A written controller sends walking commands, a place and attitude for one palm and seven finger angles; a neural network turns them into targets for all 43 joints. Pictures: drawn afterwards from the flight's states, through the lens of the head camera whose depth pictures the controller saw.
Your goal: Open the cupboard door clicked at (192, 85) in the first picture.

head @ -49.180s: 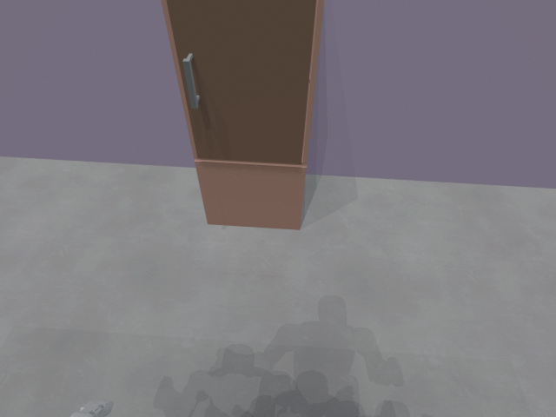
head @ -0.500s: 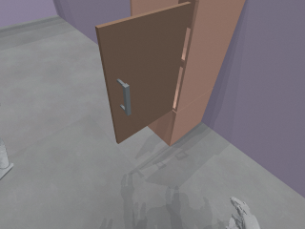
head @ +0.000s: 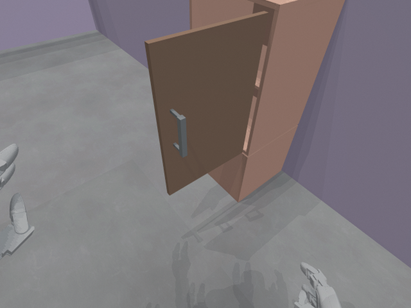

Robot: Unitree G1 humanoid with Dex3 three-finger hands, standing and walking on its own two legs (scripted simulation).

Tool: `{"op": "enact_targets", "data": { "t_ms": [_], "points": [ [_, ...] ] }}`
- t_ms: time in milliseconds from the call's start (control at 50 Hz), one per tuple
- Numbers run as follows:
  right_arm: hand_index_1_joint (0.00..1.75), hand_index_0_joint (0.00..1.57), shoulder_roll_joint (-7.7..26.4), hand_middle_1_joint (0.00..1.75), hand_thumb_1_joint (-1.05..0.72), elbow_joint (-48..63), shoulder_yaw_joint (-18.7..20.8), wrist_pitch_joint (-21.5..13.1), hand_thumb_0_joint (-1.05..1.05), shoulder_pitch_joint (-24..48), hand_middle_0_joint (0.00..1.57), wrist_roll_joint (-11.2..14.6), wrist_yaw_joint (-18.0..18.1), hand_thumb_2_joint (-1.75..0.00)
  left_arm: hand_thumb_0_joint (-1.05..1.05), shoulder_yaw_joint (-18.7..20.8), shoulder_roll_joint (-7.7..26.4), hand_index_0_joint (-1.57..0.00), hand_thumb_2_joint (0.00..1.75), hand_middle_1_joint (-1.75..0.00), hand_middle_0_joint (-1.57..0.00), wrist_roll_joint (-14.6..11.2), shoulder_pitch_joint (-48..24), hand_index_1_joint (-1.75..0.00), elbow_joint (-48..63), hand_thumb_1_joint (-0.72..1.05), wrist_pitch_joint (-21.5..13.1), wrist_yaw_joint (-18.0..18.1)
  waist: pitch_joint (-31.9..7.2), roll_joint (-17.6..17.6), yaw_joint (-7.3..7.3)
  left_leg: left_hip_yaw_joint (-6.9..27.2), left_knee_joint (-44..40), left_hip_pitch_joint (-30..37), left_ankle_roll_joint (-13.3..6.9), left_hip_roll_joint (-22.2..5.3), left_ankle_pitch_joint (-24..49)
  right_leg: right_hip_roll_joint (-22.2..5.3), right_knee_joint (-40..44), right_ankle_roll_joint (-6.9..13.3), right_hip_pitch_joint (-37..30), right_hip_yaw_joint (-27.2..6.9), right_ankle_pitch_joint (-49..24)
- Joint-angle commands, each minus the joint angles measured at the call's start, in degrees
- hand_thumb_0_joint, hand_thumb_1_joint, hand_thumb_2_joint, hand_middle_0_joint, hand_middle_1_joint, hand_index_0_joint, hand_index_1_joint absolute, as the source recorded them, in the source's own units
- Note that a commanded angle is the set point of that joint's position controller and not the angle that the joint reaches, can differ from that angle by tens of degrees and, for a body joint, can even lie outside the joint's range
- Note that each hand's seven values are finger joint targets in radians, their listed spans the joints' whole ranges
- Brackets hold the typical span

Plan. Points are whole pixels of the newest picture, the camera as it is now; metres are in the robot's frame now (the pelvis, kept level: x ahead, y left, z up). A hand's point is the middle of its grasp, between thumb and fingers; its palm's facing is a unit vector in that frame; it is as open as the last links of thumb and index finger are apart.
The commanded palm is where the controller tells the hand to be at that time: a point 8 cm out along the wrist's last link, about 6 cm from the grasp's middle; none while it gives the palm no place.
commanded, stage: let the arm hang, fingers relaxed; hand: left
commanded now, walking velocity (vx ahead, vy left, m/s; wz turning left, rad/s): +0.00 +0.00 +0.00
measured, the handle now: (178, 133) +0.60 +0.12 -0.02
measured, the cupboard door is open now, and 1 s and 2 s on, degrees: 89 89 89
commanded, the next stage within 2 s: look to check the result in 1.14 s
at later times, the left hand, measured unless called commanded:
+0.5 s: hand out of the picture -0.02 +0.18 -0.18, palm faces +0.01 -0.99 -0.15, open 7.4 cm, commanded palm none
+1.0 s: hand out of the picture +0.07 +0.24 -0.14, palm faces +0.01 -0.93 -0.37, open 7.4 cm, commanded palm none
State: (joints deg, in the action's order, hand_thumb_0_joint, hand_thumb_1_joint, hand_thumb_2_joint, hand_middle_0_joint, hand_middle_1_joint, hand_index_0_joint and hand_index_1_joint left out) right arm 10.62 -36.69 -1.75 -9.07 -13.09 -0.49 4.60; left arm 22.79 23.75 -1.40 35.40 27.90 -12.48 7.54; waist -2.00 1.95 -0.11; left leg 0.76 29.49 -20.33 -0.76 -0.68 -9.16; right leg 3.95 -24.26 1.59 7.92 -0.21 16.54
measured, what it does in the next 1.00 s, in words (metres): stands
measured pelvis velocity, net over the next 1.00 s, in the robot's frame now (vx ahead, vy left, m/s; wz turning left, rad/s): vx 0.01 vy -0.01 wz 0.03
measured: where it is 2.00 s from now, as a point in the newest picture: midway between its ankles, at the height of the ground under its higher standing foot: outside the picture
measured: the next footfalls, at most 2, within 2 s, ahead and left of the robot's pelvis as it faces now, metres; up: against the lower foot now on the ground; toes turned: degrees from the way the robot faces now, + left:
none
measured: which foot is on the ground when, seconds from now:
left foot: down 0.00-1.00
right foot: down 0.00-1.00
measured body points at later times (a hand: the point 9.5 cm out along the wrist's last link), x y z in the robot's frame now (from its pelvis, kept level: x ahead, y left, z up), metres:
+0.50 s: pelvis -0.01 -0.01 +0.00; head +0.02 +0.02 +0.45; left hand -0.02 +0.23 -0.16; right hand +0.04 -0.29 -0.13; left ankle +0.07 +0.10 -0.74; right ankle -0.04 -0.11 -0.74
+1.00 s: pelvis +0.01 -0.01 +0.01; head +0.02 -0.03 +0.46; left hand +0.07 +0.29 -0.12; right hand +0.09 -0.28 -0.14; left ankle +0.07 +0.10 -0.74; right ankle -0.04 -0.11 -0.74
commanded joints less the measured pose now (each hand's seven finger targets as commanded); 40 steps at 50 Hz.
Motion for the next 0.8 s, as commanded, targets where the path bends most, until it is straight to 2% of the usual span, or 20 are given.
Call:
{"op": "enact_targets", "data": {
  "t_ms": [0, 20, 40, 60, 80, 100, 120, 160, 180, 200, 240, 280, 300, 340, 380, 400, 440, 540, 660, 780],
  "points": [
    [0.3, 0.2, 8.0, 0.3, -0.9, 7.3, 3.6, -2.4, 0.0, 6.4, 0.2, 0.4, 1.6, -0.9, 0.0, 6.4, 9.8, -0.2, 0.9, -0.3, -0.2, -0.6, -11.4, -0.3, 5.9, 0.9, -1.7, 1.4, 0.0, -0.6, 1.18, 2.6, -3.6, 12.5, 0.1, -3.1, 2.8, -7.4, 6.7, -0.3, 11.8, -5.3, -4.9],
    [0.3, 0.2, 19.6, 0.3, -0.9, -6.5, 7.0, -2.8, 0.0, 6.7, 0.2, 0.1, -3.9, -0.9, 0.0, -16.5, -0.7, -0.2, 0.9, -0.3, -0.2, 4.1, -11.4, -0.3, -35.5, 0.9, 7.4, -6.9, 1.8, 4.5, 3.1, 9.1, 3.5, 5.2, -2.5, -6.4, 20.6, -9.2, -7.1, 0.4, 13.9, -1.3, -14.4],
    [0.3, 0.2, 17.0, 0.3, -0.9, -6.1, 6.9, 1.2, 0.0, 3.7, 0.2, 0.6, -3.9, -0.9, 0.0, -14.8, -0.7, -0.2, 0.9, -0.3, -0.2, 3.4, -9.9, -0.3, -37.4, 0.9, 11.5, -7.5, -1.8, 5.1, 1.26, 9.4, -0.3, 5.0, -3.6, -7.8, 23.9, -7.0, -9.7, -0.5, 10.0, -1.5, -7.9],
    [0.3, 0.2, 17.1, 0.3, -0.9, -5.0, 6.4, 2.6, 0.0, 4.3, 0.2, 0.5, -3.6, -0.9, 0.0, -14.8, -1.2, -0.2, 0.9, -0.3, -0.2, 3.2, -10.2, -0.3, -37.3, 0.9, 12.7, -7.5, -0.5, 6.8, 0.83, 11.5, -3.5, 2.3, -5.4, -9.5, 22.0, -5.5, -12.7, -1.0, 9.5, -0.9, 1.1],
    [0.3, 0.2, 16.5, 0.3, -0.9, -4.9, 5.7, 3.5, 0.0, 5.4, 0.2, -0.1, -3.6, -0.9, 0.0, -15.2, -1.3, -0.2, 0.9, -0.3, -0.2, 3.3, -11.4, -0.3, -39.3, 0.9, 12.7, -7.4, -2.2, 3.6, 0.15, 14.6, -5.2, 0.3, -7.1, -10.7, 17.6, -4.9, -14.8, -1.0, 8.7, -1.7, 7.5],
    [0.3, 0.2, 16.2, 0.3, -0.9, -4.8, 5.1, 4.1, 0.0, 5.6, 0.2, -0.6, -3.6, -0.9, 0.0, -15.4, -0.3, -0.2, 0.9, -0.3, -0.2, 3.4, -13.2, -0.3, -42.4, 0.9, 12.4, -7.4, -2.2, -2.7, -0.34, 16.0, -5.9, 0.9, -7.6, -10.7, 16.4, -4.8, -14.4, -0.7, 8.0, -2.4, 8.2],
    [0.3, 0.2, 16.3, 0.3, -0.9, -5.0, 4.8, 4.5, 0.0, 5.9, 0.2, -0.8, -3.6, -0.9, 0.0, -15.6, 0.4, -0.2, 0.9, -0.3, -0.2, 3.4, -13.5, -0.3, -45.8, 0.9, 12.2, -7.4, -3.0, -5.5, -0.86, 15.8, -5.9, 0.8, -7.4, -10.1, 13.9, -5.3, -11.5, -0.3, 5.7, -2.3, 5.8],
    [0.3, 0.2, 16.5, 0.3, -0.9, -6.3, 4.9, 5.2, 0.0, 6.9, 0.2, -0.7, -3.9, -0.9, 0.0, -15.9, 3.3, -0.2, 0.9, -0.3, -0.2, 3.7, -16.2, -0.3, -53.1, 0.9, 11.4, -7.4, -4.6, -13.1, -1.14, 11.4, -3.1, 0.8, -4.7, -5.9, 9.4, -7.8, -3.3, 1.1, 1.3, -5.2, -4.6],
    [0.3, 0.2, 16.5, 0.3, -0.9, -7.5, 5.0, 5.7, 0.0, 7.4, 0.2, -0.5, -4.1, -0.9, 0.0, -16.4, 4.5, -0.2, 0.9, -0.3, -0.2, 3.6, -19.0, -0.3, -56.6, 0.9, 11.1, -7.3, -4.0, -15.5, -0.26, 8.7, -1.5, 2.6, -3.2, -3.7, 5.9, -10.3, 0.0, 2.1, 3.2, -7.6, -5.2],
    [0.3, 0.2, 16.8, 0.3, -0.9, -8.4, 5.1, 6.2, 0.0, 7.7, 0.2, -0.5, -4.2, -0.9, 0.0, -17.1, 5.4, -0.2, 0.9, -0.3, -0.2, 3.4, -21.4, -0.3, -59.7, 0.9, 10.9, -7.3, -2.7, -15.7, 0.35, 6.9, 0.2, 4.5, -2.3, -1.7, 3.9, -12.2, 2.4, 3.7, 5.9, -9.3, -5.5],
    [0.3, 0.2, 16.4, 0.3, -0.9, -11.0, 5.0, 7.3, 0.0, 7.8, 0.2, -0.9, -4.3, -0.9, 0.0, -18.4, 5.7, -0.2, 0.9, -0.3, -0.2, 2.9, -24.9, -0.3, -65.1, 0.9, 11.0, -7.0, 0.1, -5.5, 1.5, 5.3, 0.4, 8.1, -1.5, -0.7, 2.7, -13.4, 4.0, 5.1, 9.3, -10.7, -5.5],
    [0.3, 0.2, 16.5, 0.3, -0.9, -13.1, 4.5, 7.8, 0.0, 7.8, 0.2, -0.9, -4.3, -0.9, 0.0, -19.4, 5.4, -0.2, 0.9, -0.3, -0.2, 2.5, -25.1, -0.3, -69.9, 0.9, 11.2, -6.9, 1.4, 3.3, 1.47, 7.6, -4.3, 10.0, -1.7, -2.6, 3.9, -10.4, 3.5, 3.7, 8.9, -8.4, -1.3],
    [0.3, 0.2, 16.6, 0.3, -0.9, -14.0, 4.4, 8.1, 0.0, 7.9, 0.2, -0.8, -4.2, -0.9, 0.0, -19.6, 5.4, -0.2, 0.9, -0.3, -0.2, 2.4, -24.0, -0.3, -72.4, 0.9, 11.3, -6.8, 1.9, 6.1, 0.79, 8.8, -6.3, 9.0, -2.1, -3.4, 2.9, -9.3, 3.8, 2.9, 7.2, -7.3, 0.3],
    [0.3, 0.2, 15.8, 0.3, -0.9, -16.4, 4.1, 8.3, 0.0, 7.6, 0.2, -0.7, -3.9, -0.9, 0.0, -20.0, 4.1, -0.2, 0.9, -0.3, -0.2, 2.1, -22.3, -0.3, -77.5, 0.9, 11.6, -6.8, 1.9, 8.4, 0.26, 9.9, -9.1, 7.9, -2.2, -3.9, -0.6, -8.5, 4.3, 2.7, 4.3, -6.8, 1.2],
    [0.3, 0.2, 15.3, 0.3, -0.9, -18.2, 4.0, 8.5, 0.0, 6.9, 0.2, -0.5, -3.7, -0.9, 0.0, -20.3, 3.2, -0.2, 0.9, -0.3, -0.2, 2.0, -21.1, -0.3, -81.3, 0.9, 11.7, -6.9, 2.1, 8.1, 0.08, 9.9, -10.5, 8.2, -2.0, -3.9, -3.9, -8.4, 5.4, 2.7, 3.7, -6.3, 2.1],
    [0.3, 0.2, 15.7, 0.3, -0.9, -18.9, 4.1, 8.6, 0.0, 6.5, 0.2, -0.4, -3.5, -0.9, 0.0, -20.2, 3.3, -0.2, 0.9, -0.3, -0.2, 2.0, -20.9, -0.3, -82.8, 0.9, 11.5, -6.8, 2.3, 5.8, 0.03, 9.7, -10.0, 9.0, -1.9, -4.0, -2.6, -8.4, 6.2, 2.8, 3.6, -6.3, 1.3],
    [0.3, 0.2, 15.2, 0.3, -0.9, -20.7, 4.2, 8.5, 0.0, 5.2, 0.2, -0.4, -3.3, -0.9, 0.0, -20.3, 2.2, -0.2, 0.9, -0.3, -0.2, 1.9, -21.1, -0.3, -85.3, 0.9, 11.4, -6.8, 1.2, 4.7, 0.49, 9.4, -9.9, 10.6, -1.8, -4.1, -1.9, -8.8, 7.1, 2.9, 3.2, -5.9, 1.0],
    [0.3, 0.2, 15.5, 0.3, -0.9, -23.1, 4.4, 8.7, 0.0, 4.6, 0.2, -0.4, -2.9, -0.9, 0.0, -20.5, 1.3, -0.2, 0.9, -0.3, -0.2, 1.9, -21.3, -0.3, -89.1, 0.9, 11.5, -6.6, 2.5, 1.4, 0.7, 9.2, -10.3, 12.3, -1.9, -4.7, -0.3, -8.9, 8.5, 2.8, 3.9, -5.2, 0.5],
    [0.3, 0.2, 16.2, 0.3, -0.9, -24.5, 4.7, 9.0, 0.0, 5.5, 0.2, -0.5, -3.0, -0.9, 0.0, -20.5, 2.5, -0.2, 0.9, -0.3, -0.2, 1.9, -22.9, -0.3, -90.6, 0.9, 11.6, -6.5, 5.1, -2.1, 0.6, 9.2, -11.5, 12.0, -2.0, -4.9, -0.9, -9.0, 9.3, 2.5, 4.7, -5.0, 1.7],
    [0.3, 0.2, 16.7, 0.3, -0.9, -25.2, 4.8, 8.9, 0.0, 7.0, 0.2, -0.5, -3.4, -0.9, 0.0, -20.4, 4.2, -0.2, 0.9, -0.3, -0.2, 1.9, -24.9, -0.3, -90.2, 0.9, 11.3, -6.4, 3.8, -4.4, 0.56, 8.5, -11.3, 13.8, -1.9, -4.9, 2.5, -9.6, 9.6, 2.2, 3.9, -5.3, -0.8]
  ]
}}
